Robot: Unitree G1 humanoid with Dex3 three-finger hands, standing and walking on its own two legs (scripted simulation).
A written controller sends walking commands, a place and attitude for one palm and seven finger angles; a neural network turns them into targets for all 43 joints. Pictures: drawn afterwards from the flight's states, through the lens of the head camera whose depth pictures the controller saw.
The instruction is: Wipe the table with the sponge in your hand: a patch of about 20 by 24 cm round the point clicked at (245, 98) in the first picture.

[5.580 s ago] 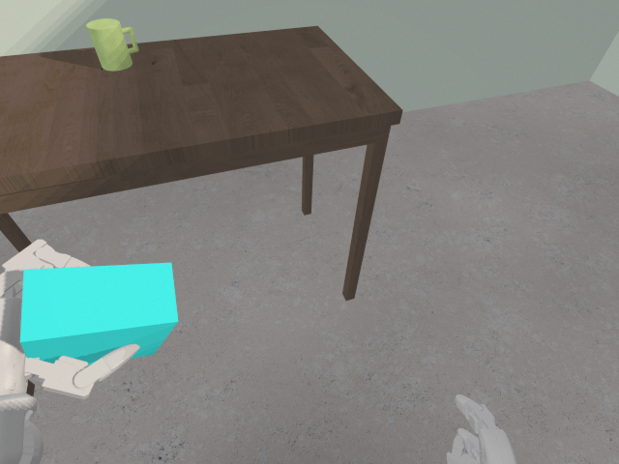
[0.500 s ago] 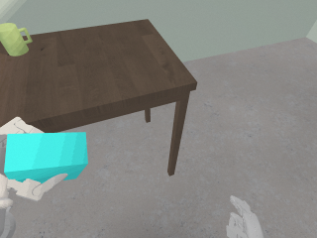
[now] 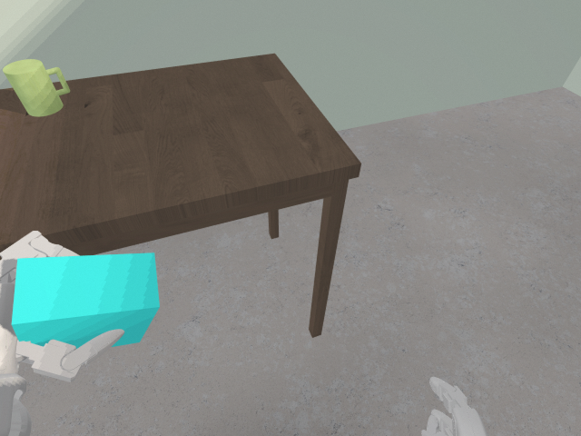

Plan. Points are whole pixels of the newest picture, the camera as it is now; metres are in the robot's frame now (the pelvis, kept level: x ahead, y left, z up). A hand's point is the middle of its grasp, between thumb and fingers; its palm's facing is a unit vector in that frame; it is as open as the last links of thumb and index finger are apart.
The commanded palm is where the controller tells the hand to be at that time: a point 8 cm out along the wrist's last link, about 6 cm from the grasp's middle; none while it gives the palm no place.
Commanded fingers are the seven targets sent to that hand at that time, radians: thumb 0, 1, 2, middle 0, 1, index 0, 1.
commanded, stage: shuffle to correct the standing spot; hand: left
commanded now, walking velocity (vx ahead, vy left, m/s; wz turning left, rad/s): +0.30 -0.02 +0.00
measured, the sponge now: (108, 306) +0.22 +0.22 +0.13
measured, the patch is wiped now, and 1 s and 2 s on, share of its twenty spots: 0.00 0.00 0.00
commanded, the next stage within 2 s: come to a stop and stand still in 0.74 s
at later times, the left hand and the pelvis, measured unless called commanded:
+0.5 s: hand (146, 187) +0.37 +0.22 +0.17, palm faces +0.33 -0.80 -0.50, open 9.8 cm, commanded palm +0.30 +0.26 +0.17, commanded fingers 0.00 0.10 1.30 -1.20 -1.60 -1.20 -1.60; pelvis +0.14 -0.02 -0.02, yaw +0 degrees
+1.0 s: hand (178, 123) +0.50 +0.21 +0.18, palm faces +0.43 -0.83 -0.36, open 9.8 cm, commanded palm +0.45 +0.24 +0.17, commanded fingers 0.00 0.10 1.30 -1.20 -1.60 -1.20 -1.60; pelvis +0.29 -0.04 -0.01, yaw -1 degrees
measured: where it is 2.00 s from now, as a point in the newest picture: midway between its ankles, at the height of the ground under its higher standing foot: (298, 429)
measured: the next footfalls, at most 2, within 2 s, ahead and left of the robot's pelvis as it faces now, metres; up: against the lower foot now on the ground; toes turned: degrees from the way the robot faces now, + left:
right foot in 0.54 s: +0.32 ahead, -0.10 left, +0.00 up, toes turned -1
left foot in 0.96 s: +0.37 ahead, +0.08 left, +0.00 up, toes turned -3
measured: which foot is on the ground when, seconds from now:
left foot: down 0.00-0.56, up 0.58-0.94, down 0.96-1.00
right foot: down 0.00-0.28, up 0.30-0.52, down 0.54-1.00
